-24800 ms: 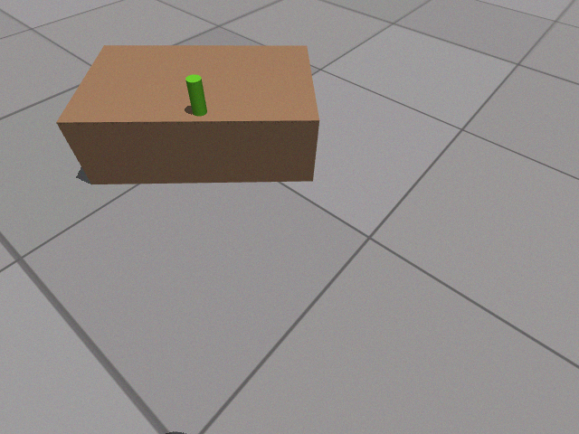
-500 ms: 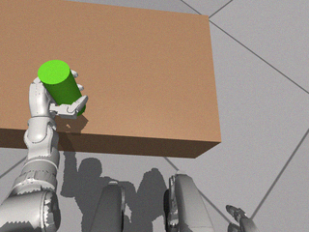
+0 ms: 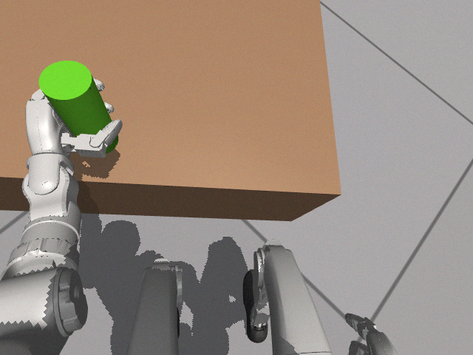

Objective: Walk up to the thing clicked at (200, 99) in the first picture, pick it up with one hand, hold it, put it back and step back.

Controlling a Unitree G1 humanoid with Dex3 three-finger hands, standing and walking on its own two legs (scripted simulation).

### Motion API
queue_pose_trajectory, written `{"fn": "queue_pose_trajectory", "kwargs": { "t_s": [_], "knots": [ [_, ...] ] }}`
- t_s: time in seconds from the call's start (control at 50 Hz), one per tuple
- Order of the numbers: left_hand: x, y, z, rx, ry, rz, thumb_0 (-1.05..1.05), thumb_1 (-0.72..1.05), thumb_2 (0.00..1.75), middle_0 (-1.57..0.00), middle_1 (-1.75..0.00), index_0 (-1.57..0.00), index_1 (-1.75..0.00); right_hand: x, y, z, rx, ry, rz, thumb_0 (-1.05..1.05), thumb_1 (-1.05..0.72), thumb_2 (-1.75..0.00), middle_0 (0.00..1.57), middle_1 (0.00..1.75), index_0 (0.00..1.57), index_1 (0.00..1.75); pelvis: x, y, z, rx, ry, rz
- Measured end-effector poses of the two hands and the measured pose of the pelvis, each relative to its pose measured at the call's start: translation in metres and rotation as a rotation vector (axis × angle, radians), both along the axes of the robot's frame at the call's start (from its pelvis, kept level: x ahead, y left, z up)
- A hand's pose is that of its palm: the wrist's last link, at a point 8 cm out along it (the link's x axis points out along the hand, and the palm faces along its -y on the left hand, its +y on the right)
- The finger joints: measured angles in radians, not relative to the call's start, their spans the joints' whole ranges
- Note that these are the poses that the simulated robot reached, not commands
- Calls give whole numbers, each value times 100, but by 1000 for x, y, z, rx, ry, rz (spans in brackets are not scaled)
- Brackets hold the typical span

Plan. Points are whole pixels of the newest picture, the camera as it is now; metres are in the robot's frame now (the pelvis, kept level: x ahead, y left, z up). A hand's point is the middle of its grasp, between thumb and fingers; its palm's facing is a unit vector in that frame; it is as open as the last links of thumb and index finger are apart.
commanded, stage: crouch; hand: left
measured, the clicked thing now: (85, 114) +0.48 +0.20 +0.00
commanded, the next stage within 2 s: lower in 0.18 s
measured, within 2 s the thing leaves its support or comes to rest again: rests again in 1.14 s
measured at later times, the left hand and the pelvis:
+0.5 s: hand (104, 129) +0.49 +0.19 -0.06, palm faces +0.13 -0.99 -0.02, open 8.5 cm; pelvis -0.01 +0.00 -0.05, yaw +0 degrees
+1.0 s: hand (113, 140) +0.49 +0.19 -0.12, palm faces +0.09 -1.00 -0.03, open 8.5 cm; pelvis -0.03 +0.00 -0.10, yaw +0 degrees
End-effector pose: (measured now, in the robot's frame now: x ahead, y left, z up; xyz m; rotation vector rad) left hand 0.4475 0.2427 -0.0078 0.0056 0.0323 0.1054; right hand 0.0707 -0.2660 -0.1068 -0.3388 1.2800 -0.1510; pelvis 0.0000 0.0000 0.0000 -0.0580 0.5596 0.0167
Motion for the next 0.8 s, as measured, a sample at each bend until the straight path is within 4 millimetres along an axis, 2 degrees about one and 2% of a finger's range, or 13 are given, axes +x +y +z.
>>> {"fn": "queue_pose_trajectory", "kwargs": {
  "t_s": [0.2, 0.36, 0.64, 0.8],
  "knots": [
    [6, -5, -16, -3, 11, 19, -2, -19, 110, -82, -105, -80, -104, 3, 10, -20, 31, 0, 7, 1, -92, -91, 20, 30, 20, 30, -2, 2, -14, 1, 20, 2],
    [10, -5, -30, 6, 5, 24, -2, -19, 110, -82, -105, -80, -104, -1, 9, -35, 36, 18, 13, 1, -92, -91, 20, 30, 21, 30, -4, 0, -28, 4, 36, 2],
    [11, -4, -80, 21, 19, -8, -2, -20, 110, -82, -105, -80, -104, -19, -2, -67, 2, 62, 32, 1, -93, -91, 20, 30, 20, 30, -15, -1, -67, 1, 61, 7],
    [13, -5, -90, 12, 1, 4, -2, -20, 110, -82, -105, -80, -104, -28, 0, -88, 9, 64, 29, 1, -93, -91, 20, 30, 20, 30, -22, 0, -86, 0, 54, 12]
  ]
}}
